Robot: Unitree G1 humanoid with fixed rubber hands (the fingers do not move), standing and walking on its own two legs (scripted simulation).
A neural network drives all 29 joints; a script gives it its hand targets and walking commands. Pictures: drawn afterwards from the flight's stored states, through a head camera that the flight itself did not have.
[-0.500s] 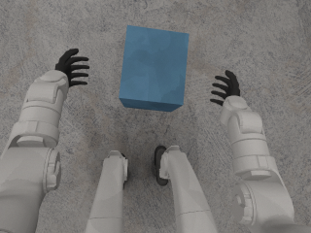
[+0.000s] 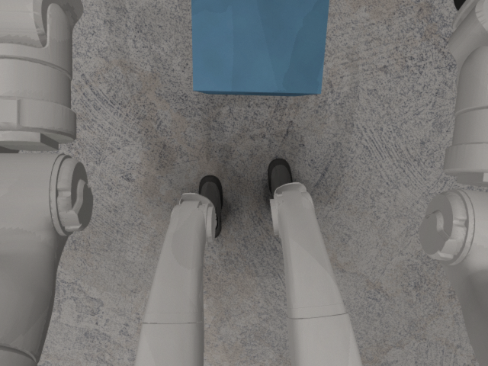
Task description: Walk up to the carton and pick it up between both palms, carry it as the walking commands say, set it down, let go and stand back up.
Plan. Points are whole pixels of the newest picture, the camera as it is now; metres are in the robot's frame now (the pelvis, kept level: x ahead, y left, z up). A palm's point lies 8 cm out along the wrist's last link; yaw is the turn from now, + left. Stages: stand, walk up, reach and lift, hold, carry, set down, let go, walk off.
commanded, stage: reach and lift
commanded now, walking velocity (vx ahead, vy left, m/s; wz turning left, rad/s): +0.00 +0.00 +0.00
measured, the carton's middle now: (256, 27) +0.58 -0.06 -0.53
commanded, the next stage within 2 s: none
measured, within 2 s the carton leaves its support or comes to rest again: neither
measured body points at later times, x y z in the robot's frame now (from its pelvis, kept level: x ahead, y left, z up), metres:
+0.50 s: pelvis -0.03 -0.03 -0.05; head +0.36 -0.04 +0.15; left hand +0.59 +0.15 -0.21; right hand +0.55 -0.27 -0.20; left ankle +0.06 +0.10 -0.63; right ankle +0.10 -0.13 -0.63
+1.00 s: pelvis -0.03 -0.01 -0.22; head +0.38 -0.02 -0.03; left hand +0.59 +0.15 -0.41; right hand +0.55 -0.27 -0.39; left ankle +0.05 +0.10 -0.63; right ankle +0.10 -0.13 -0.63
